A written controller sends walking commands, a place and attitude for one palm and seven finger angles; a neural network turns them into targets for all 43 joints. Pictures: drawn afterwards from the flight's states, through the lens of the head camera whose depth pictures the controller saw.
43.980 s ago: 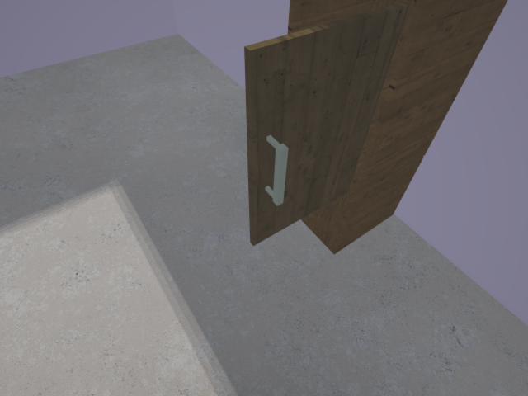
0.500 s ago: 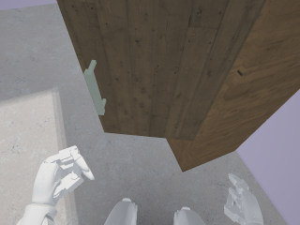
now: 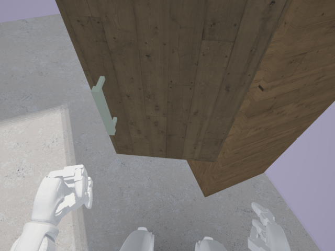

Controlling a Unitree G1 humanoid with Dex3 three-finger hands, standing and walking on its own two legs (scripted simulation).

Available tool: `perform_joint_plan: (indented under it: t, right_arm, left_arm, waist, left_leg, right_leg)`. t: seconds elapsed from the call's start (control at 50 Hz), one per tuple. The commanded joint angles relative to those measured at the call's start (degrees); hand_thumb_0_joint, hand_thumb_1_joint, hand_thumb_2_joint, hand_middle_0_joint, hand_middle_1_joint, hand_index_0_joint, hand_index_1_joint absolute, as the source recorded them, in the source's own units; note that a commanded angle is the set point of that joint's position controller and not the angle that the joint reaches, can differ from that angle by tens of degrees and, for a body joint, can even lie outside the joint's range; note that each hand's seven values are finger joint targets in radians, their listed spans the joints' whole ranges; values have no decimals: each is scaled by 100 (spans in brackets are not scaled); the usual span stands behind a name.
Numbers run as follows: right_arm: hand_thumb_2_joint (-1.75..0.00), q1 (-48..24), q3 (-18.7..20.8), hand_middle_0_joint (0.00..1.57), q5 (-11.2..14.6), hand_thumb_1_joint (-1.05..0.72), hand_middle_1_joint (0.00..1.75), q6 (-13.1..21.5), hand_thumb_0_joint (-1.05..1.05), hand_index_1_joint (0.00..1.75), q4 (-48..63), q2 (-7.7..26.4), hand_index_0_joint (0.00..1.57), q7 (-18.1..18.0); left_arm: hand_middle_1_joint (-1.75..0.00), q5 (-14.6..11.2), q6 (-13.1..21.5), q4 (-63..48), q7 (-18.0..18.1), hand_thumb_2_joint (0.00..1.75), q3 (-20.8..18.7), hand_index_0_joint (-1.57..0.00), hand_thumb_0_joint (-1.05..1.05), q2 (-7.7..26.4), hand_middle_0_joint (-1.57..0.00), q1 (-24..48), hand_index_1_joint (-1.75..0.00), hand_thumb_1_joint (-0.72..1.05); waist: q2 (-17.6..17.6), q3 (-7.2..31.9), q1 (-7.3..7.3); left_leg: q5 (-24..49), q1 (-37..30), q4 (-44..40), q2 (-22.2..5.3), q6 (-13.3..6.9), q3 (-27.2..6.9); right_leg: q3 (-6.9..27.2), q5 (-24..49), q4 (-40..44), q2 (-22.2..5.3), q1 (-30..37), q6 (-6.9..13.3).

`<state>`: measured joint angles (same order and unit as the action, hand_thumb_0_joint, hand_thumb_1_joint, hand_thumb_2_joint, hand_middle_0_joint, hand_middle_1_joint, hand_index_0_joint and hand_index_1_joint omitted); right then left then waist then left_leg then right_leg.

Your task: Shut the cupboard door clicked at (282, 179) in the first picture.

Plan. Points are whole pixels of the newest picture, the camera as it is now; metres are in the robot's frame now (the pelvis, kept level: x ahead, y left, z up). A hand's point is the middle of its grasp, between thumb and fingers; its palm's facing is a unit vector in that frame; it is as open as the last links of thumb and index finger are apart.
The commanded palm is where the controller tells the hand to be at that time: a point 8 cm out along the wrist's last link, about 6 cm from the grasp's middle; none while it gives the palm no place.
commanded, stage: raise the hand and make a fist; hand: left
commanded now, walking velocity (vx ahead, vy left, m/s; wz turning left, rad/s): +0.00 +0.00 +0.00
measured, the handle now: (107, 108) +0.45 +0.20 +0.06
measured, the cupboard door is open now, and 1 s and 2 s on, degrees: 63 63 63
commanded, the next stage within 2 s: bring the fist close to the handle in 0.28 s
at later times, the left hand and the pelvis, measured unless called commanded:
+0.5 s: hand (92, 195) +0.22 +0.17 +0.05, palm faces -0.03 -1.00 -0.04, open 3.1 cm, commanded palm +0.22 +0.23 +0.06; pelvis -0.01 -0.01 +0.00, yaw +0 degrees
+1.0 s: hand (104, 159) +0.30 +0.17 +0.06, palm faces -0.05 -1.00 -0.03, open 3.1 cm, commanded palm +0.29 +0.23 +0.06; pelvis +0.00 +0.00 +0.01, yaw -1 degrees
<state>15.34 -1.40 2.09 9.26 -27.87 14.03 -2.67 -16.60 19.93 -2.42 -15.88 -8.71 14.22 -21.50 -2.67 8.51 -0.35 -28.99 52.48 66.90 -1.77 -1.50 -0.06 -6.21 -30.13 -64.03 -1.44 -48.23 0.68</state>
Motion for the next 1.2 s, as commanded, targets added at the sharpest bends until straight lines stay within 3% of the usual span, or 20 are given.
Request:
perform_joint_plan:
  t: [0.0, 0.02, 0.08, 0.2, 0.36, 0.4, 0.48, 0.58, 0.68, 0.7, 0.72, 0.76, 0.82, 0.86, 0.9, 0.94, 1.0, 1.08, 1.1, 1.18]
  right_arm:
    - [-90, -295, 375, 20, -9, -90, 30, 378, 0, 30, 917, 735, 20, -57]
    - [-90, -290, 372, 20, -4, -90, 30, 379, 0, 30, 919, 719, 20, -55]
    - [-90, -303, 380, 20, 4, -90, 30, 408, 0, 30, 893, 717, 20, -48]
    - [-90, -309, 387, 20, 11, -90, 30, 358, 0, 30, 892, 720, 20, -73]
    - [-90, -328, 362, 20, 35, -90, 30, 349, 0, 30, 917, 691, 20, -90]
    - [-90, -298, 344, 20, 17, -90, 30, 341, 0, 30, 818, 738, 20, -126]
    - [-90, -285, 322, 20, 45, -90, 30, 407, 0, 30, 742, 765, 20, -138]
    - [-90, -265, 309, 20, 58, -90, 30, 420, 0, 30, 708, 791, 20, -135]
    - [-90, -209, 318, 20, 47, -90, 30, 336, 0, 30, 651, 803, 20, -88]
    - [-90, -186, 315, 20, 30, -90, 30, 298, 0, 30, 631, 827, 20, -85]
    - [-90, -235, 315, 20, 39, -90, 30, 279, 0, 30, 669, 793, 20, -63]
    - [-90, -214, 318, 20, 35, -90, 30, 259, 0, 30, 634, 788, 20, -33]
    - [-90, -199, 339, 20, 25, -90, 30, 205, 0, 30, 535, 834, 20, -31]
    - [-90, -196, 348, 20, 28, -90, 30, 211, 0, 30, 511, 814, 20, -7]
    - [-90, -145, 362, 20, 13, -90, 30, 180, 0, 30, 440, 862, 20, -14]
    - [-90, -155, 371, 20, 20, -90, 30, 171, 0, 30, 425, 821, 20, 18]
    - [-90, -111, 373, 20, 16, -90, 30, 89, 0, 30, 341, 872, 20, 5]
    - [-90, -129, 367, 20, 37, -90, 30, 16, 0, 30, 276, 855, 20, 4]
    - [-90, -102, 360, 20, 21, -90, 30, -4, 0, 30, 243, 875, 20, -10]
    - [-90, -96, 372, 20, 38, -90, 30, -20, 0, 30, 201, 867, 20, 3]
  left_arm:
    - [-150, -143, 425, -1109, 1, 90, -453, -130, 0, 725, -130, 208, -150, 90]
    - [-150, -171, 454, -1065, -4, 90, -404, -130, 0, 636, -130, 196, -150, 90]
    - [-150, -154, 575, -1165, 29, 90, -385, -130, 0, 649, -130, 234, -150, 90]
    - [-150, -141, 540, -987, 35, 90, -436, -130, 0, 735, -130, 180, -150, 90]
    - [-150, -163, 540, -1071, 9, 90, -346, -130, 0, 649, -130, 305, -150, 90]
    - [-150, -146, 553, -950, 18, 90, -466, -130, 0, 837, -130, 781, -150, 90]
    - [-150, -132, 567, -786, -7, 90, -374, -130, 0, 774, -130, 1394, -150, 90]
    - [-150, -103, 344, -570, -38, 90, -266, -130, 0, 714, -130, 1754, -150, 90]
    - [-150, -46, 160, -99, 122, 90, -423, -130, 0, 779, -130, 1883, -150, 90]
    - [-150, -47, 168, 6, 148, 90, -570, -130, 0, 908, -130, 1905, -150, 90]
    - [-150, -6, 196, -41, 166, 90, -389, -130, 0, 724, -130, 1998, -150, 90]
    - [-150, 36, 250, 13, 233, 90, -342, -130, 0, 675, -130, 2173, -150, 90]
    - [-150, 114, 347, 351, 292, 90, -451, -130, 0, 804, -130, 2618, -150, 90]
    - [-150, 133, 441, 294, 276, 90, -233, -130, 0, 607, -130, 2881, -150, 90]
    - [-150, 149, 470, 414, 296, 90, -382, -130, 0, 805, -130, 3006, -150, 90]
    - [-150, 167, 501, 421, 274, 90, -220, -130, 0, 622, -130, 3073, -150, 90]
    - [-150, 176, 479, 825, 312, 90, -455, -130, 0, 858, -130, 3283, -150, 90]
    - [-150, 193, 508, 1185, 323, 90, -488, -130, 0, 860, -130, 3898, -150, 90]
    - [-150, 190, 519, 1285, 312, 90, -569, -130, 0, 971, -130, 4089, -150, 90]
    - [-150, 217, 608, 1524, 232, 90, -418, -130, 0, 838, -130, 4501, -150, 90]
  waist:
    - [77, 1083, -34]
    - [200, 1085, -6]
    - [-35, 1098, -21]
    - [183, 1002, -15]
    - [172, 1008, 27]
    - [202, 886, 104]
    - [2, 1066, 145]
    - [-156, 1392, 92]
    - [151, 1325, 68]
    - [202, 1350, -10]
    - [108, 1364, 36]
    - [3, 1326, 50]
    - [152, 1262, 98]
    - [-26, 1419, 129]
    - [-50, 1536, 111]
    - [-137, 1665, 96]
    - [100, 1516, 115]
    - [172, 1460, 183]
    - [124, 1512, 167]
    - [-38, 1709, 195]
  left_leg:
    - [1120, -789, -1062, 180, 31, -254]
    - [1065, -737, -1039, 190, 27, -230]
    - [1020, -762, -1026, 186, 33, -205]
    - [922, -567, -949, 184, 3, -179]
    - [801, -516, -885, 188, -2, -154]
    - [762, -427, -817, 159, -15, -182]
    - [664, -567, -886, 152, -6, -220]
    - [955, -849, -1031, 155, -10, -242]
    - [1092, -868, -1143, 157, 2, -222]
    - [1200, -859, -1171, 151, 10, -249]
    - [1221, -948, -1189, 155, 4, -208]
    - [1181, -996, -1246, 155, 24, -208]
    - [1108, -952, -1238, 133, 19, -224]
    - [1227, -1141, -1266, 133, 24, -230]
    - [1368, -1225, -1242, 121, 26, -243]
    - [1474, -1347, -1280, 122, 43, -231]
    - [1389, -1194, -1294, 115, 30, -229]
    - [1218, -1107, -1297, 130, 23, -168]
    - [1236, -1070, -1257, 136, 16, -169]
    - [1340, -1283, -1277, 120, 35, -181]
  right_leg:
    - [383, 1035, 907, 276, 768, 140]
    - [431, 970, 949, 251, 783, 115]
    - [470, 894, 937, 239, 722, 122]
    - [605, 714, 1023, 234, 771, 113]
    - [686, 518, 1086, 200, 737, 81]
    - [680, 473, 1056, 229, 608, 96]
    - [608, 423, 1000, 229, 484, 100]
    - [501, 889, 935, 231, 663, 100]
    - [454, 1134, 990, 225, 805, 74]
    - [426, 1225, 943, 246, 908, 110]
    - [418, 1280, 949, 229, 849, 91]
    - [386, 1246, 952, 219, 809, 96]
    - [408, 1175, 959, 230, 712, 100]
    - [377, 1295, 919, 223, 694, 108]
    - [386, 1439, 888, 242, 726, 122]
    - [371, 1542, 882, 214, 781, 119]
    - [392, 1498, 935, 237, 805, 114]
    - [451, 1396, 1013, 211, 792, 83]
    - [486, 1424, 987, 216, 845, 97]
    - [468, 1514, 973, 209, 767, 100]
